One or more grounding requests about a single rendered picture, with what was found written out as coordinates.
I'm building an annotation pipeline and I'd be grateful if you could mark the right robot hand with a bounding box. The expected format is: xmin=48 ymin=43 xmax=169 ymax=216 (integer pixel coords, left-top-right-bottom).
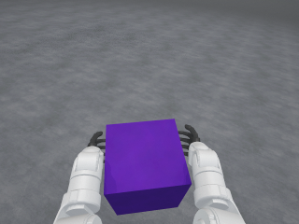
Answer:
xmin=178 ymin=124 xmax=201 ymax=157

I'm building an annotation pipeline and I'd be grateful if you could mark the robot right forearm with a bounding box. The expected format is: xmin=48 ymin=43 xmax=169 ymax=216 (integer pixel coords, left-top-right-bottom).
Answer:
xmin=188 ymin=142 xmax=242 ymax=217

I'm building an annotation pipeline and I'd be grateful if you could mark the right robot upper arm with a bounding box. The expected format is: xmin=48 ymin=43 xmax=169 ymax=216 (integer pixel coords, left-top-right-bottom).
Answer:
xmin=192 ymin=206 xmax=246 ymax=224

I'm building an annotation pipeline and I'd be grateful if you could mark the carton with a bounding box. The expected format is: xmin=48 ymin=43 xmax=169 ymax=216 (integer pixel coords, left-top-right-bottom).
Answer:
xmin=104 ymin=119 xmax=192 ymax=216

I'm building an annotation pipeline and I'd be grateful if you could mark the robot left forearm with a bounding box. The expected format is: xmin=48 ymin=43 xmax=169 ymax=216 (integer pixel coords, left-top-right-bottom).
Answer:
xmin=53 ymin=146 xmax=104 ymax=224

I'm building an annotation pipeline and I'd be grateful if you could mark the left robot upper arm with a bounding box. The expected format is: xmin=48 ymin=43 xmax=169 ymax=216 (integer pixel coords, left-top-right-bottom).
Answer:
xmin=54 ymin=213 xmax=103 ymax=224

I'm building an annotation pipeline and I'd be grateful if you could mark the left robot hand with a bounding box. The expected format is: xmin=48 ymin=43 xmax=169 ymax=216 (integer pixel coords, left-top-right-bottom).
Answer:
xmin=87 ymin=131 xmax=106 ymax=163

